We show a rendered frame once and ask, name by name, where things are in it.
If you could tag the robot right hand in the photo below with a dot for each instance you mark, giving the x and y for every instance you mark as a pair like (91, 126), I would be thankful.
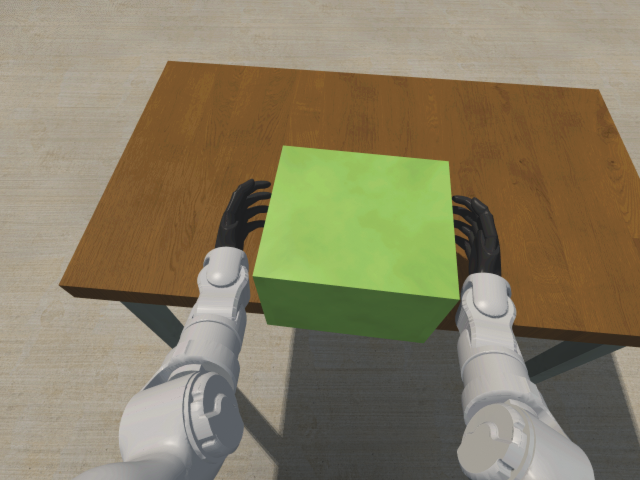
(482, 248)

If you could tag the robot right forearm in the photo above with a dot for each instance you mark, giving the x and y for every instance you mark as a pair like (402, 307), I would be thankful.
(491, 364)

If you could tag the robot left hand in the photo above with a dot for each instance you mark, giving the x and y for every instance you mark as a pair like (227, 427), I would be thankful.
(233, 228)

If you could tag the right robot upper arm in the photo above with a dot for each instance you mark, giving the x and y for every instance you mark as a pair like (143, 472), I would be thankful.
(503, 441)

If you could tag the table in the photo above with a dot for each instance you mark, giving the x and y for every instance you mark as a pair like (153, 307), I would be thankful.
(548, 162)

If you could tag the carton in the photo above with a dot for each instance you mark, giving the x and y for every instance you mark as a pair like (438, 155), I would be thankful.
(360, 244)

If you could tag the left robot upper arm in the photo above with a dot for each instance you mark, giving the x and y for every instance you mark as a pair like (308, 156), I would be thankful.
(182, 429)

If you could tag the robot left forearm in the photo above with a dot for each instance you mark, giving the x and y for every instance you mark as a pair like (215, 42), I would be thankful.
(212, 337)

